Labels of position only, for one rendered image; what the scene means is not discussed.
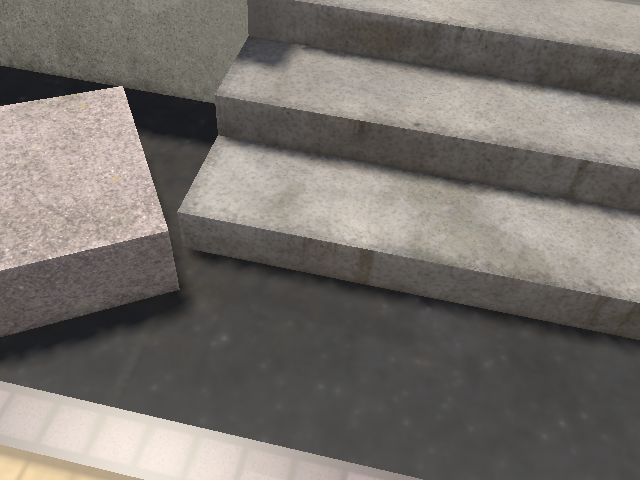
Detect stairs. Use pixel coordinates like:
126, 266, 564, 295
177, 0, 640, 340

